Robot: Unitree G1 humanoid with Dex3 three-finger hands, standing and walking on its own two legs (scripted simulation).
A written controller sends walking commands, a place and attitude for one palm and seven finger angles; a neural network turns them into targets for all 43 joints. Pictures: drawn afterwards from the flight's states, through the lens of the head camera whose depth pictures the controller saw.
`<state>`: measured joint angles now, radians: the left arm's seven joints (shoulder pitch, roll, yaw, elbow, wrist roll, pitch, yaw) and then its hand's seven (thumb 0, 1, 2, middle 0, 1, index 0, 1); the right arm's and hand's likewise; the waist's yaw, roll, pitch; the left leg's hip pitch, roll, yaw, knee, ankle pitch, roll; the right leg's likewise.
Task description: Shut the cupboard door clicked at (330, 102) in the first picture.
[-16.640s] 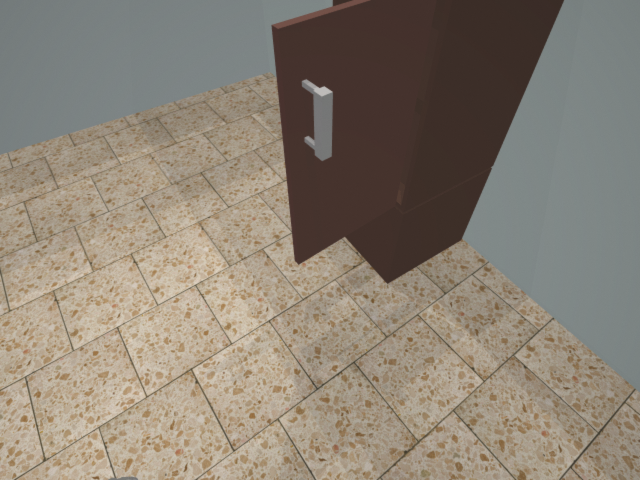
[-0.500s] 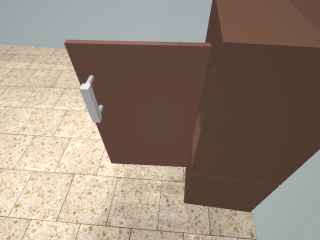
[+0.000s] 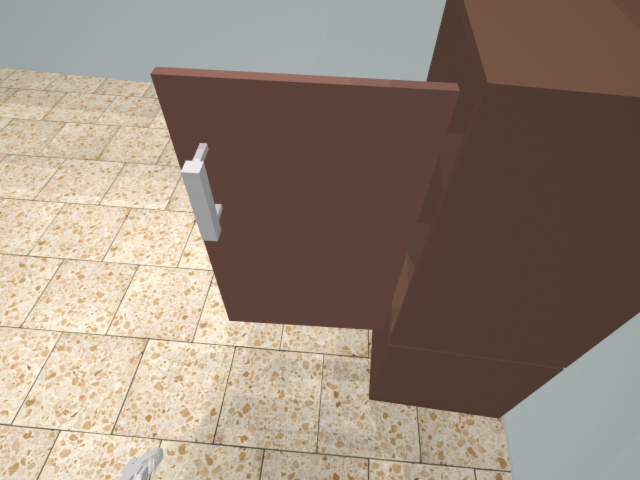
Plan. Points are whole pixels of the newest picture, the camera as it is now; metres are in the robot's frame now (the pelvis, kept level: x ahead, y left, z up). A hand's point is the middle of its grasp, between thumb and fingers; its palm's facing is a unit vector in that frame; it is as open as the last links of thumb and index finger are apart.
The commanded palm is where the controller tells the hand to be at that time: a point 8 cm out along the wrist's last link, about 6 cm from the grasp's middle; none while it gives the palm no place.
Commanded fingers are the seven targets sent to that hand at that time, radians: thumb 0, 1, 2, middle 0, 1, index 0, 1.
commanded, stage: raise the hand and make a fist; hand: left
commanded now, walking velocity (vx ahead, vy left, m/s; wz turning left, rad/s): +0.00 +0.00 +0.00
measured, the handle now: (206, 193) +0.46 +0.19 +0.09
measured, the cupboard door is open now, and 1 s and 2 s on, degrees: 94 94 94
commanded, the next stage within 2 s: bring the fist close to the handle in 1.82 s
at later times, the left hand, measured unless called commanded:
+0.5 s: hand out of the picture +0.12 +0.16 +0.01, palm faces +0.06 -1.00 -0.06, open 5.3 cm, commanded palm +0.11 +0.21 +0.00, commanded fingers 0.00 0.90 0.90 -0.75 -0.90 -0.75 -0.90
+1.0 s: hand (172, 441) +0.16 +0.17 +0.03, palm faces -0.08 -1.00 -0.03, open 3.3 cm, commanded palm +0.13 +0.23 +0.05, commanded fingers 0.00 0.90 0.90 -1.21 -1.40 -1.21 -1.40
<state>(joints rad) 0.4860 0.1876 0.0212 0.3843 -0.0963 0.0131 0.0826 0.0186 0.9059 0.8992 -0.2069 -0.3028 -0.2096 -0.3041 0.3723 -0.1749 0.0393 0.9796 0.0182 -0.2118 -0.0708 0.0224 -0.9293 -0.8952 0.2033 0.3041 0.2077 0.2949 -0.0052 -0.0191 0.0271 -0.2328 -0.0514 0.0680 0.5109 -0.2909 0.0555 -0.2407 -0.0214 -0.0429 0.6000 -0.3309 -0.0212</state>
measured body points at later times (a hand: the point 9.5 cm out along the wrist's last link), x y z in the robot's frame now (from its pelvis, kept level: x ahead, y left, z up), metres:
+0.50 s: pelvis -0.06 -0.04 -0.09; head -0.01 -0.03 +0.36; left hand +0.11 +0.21 +0.02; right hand +0.21 -0.23 -0.13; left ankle -0.01 +0.08 -0.73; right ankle -0.03 -0.11 -0.73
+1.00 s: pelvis -0.04 -0.01 -0.04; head +0.00 -0.01 +0.40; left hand +0.16 +0.22 +0.03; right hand +0.13 -0.27 -0.11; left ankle -0.01 +0.08 -0.73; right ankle -0.03 -0.11 -0.73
